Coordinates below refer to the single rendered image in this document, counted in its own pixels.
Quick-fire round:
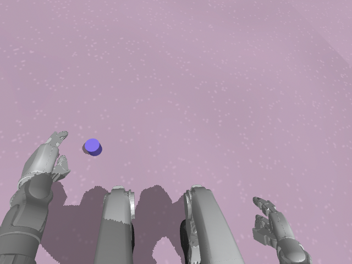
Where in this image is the right robot foot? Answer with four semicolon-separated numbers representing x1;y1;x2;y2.
180;220;201;264

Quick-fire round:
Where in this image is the right robot hand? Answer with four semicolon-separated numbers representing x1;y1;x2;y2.
252;197;295;249

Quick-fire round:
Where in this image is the left robot hand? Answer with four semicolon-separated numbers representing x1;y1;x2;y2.
21;131;71;182

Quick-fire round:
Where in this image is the tin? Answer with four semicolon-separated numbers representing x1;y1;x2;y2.
85;139;102;156

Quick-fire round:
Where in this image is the right robot arm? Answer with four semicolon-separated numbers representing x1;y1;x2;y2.
276;238;312;264

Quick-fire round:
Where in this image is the left robot arm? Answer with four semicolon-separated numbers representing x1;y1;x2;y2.
0;172;53;264

